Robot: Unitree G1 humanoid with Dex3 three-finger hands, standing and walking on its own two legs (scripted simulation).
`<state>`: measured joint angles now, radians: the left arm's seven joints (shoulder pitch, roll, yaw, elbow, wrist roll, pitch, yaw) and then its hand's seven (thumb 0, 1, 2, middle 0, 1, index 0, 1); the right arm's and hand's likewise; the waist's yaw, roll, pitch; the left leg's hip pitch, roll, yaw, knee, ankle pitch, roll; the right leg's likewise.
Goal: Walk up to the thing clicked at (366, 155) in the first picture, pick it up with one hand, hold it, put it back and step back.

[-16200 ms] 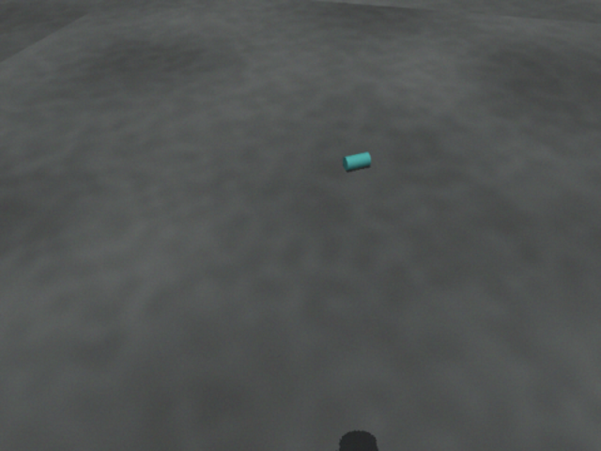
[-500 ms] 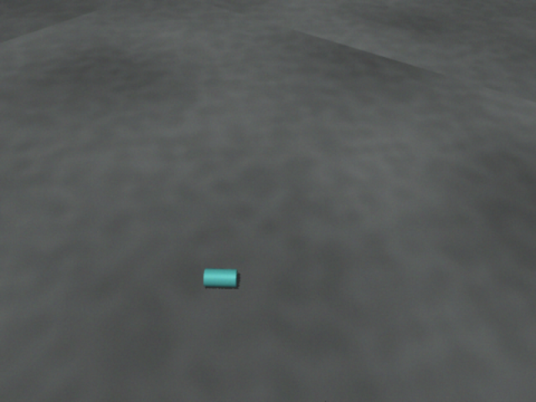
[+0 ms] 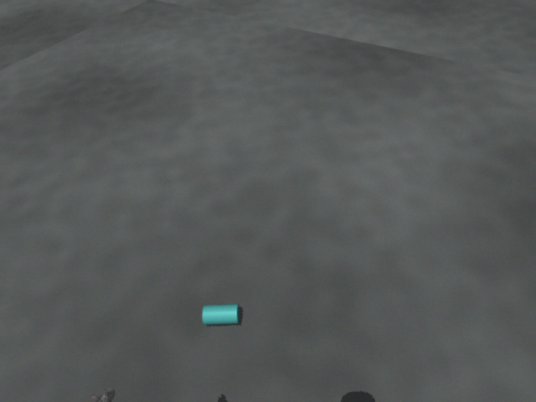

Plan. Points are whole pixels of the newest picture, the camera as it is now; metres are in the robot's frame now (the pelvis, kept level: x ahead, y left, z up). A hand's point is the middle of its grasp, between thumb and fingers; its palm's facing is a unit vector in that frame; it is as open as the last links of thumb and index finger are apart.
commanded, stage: walk up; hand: left
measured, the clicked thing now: (221, 314) +0.55 +0.23 -0.73
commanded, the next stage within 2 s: none
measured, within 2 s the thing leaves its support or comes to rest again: neither
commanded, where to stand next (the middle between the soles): +0.16 +0.00 m, yaw +1 degrees
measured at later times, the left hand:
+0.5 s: hand out of the picture +0.14 +0.26 -0.15, palm faces -0.03 -0.94 -0.33, open 7.4 cm
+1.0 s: hand out of the picture +0.16 +0.26 -0.14, palm faces -0.02 -0.95 -0.32, open 7.4 cm
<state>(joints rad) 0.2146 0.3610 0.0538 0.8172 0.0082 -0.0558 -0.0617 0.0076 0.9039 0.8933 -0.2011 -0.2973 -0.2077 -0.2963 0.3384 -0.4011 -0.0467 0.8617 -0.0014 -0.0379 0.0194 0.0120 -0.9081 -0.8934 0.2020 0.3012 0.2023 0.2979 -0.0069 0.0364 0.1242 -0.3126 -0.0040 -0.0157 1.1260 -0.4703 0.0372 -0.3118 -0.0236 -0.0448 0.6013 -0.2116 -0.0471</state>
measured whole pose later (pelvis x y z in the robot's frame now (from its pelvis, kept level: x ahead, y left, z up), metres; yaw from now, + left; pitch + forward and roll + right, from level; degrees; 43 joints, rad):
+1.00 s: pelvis +0.07 +0.01 +0.02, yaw +0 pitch -3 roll -1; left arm 0.08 0.35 0.01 1.13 0.00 0.00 -0.02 0.01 0.90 0.89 -0.20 -0.30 -0.21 -0.30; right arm 0.07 -0.35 0.00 1.15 -0.01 -0.01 0.01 0.01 -0.91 -0.89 0.20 0.30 0.20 0.30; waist -0.01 0.00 0.07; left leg -0.18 0.03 0.02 0.34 -0.11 -0.01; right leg -0.07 0.00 -0.03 0.32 -0.19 0.00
